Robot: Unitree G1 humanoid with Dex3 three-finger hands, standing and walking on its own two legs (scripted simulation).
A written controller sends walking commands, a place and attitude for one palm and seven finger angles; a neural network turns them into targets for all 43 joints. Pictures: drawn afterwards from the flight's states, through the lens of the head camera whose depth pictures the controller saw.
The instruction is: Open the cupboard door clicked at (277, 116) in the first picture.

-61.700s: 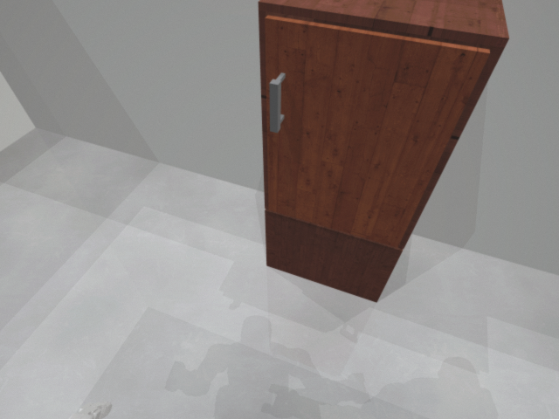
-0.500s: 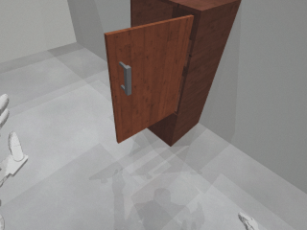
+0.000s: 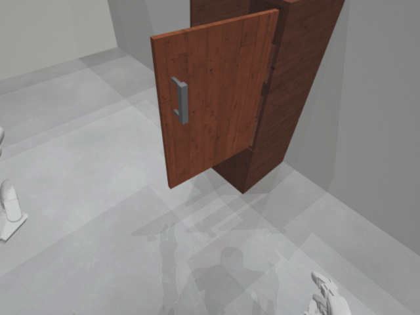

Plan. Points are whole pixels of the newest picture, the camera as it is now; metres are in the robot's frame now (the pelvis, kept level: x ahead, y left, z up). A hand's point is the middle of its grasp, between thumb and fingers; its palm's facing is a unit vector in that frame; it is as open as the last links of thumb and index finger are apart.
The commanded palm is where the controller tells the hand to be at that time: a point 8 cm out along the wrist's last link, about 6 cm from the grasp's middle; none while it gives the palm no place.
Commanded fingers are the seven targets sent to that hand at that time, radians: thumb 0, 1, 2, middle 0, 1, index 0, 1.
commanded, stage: stop stepping back and stand still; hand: left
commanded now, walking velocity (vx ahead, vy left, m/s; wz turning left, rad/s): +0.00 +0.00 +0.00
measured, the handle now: (179, 100) +0.64 +0.12 +0.06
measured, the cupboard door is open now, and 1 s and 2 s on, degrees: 84 84 84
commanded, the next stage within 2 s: let the arm hang, fingers relaxed in 0.38 s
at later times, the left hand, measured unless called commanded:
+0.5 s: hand (40, 210) +0.22 +0.26 +0.15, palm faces +0.34 -0.78 -0.52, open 7.4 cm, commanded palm none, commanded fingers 0.00 0.90 0.90 -0.20 -0.30 -0.20 -0.30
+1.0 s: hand out of the picture -0.04 +0.21 -0.16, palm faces +0.02 -0.97 -0.24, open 7.2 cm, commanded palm none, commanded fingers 0.00 0.90 0.90 -0.20 -0.30 -0.20 -0.30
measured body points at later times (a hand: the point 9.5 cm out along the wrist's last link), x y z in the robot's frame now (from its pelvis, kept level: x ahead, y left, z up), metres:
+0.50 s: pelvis +0.01 +0.01 +0.01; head +0.04 +0.00 +0.46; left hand +0.20 +0.30 +0.18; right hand +0.18 -0.24 -0.08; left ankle +0.02 +0.12 -0.73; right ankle +0.02 -0.09 -0.73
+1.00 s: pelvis +0.00 +0.01 +0.01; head +0.03 +0.01 +0.46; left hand -0.04 +0.26 -0.14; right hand -0.02 -0.22 -0.15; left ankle +0.02 +0.12 -0.73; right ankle +0.01 -0.09 -0.73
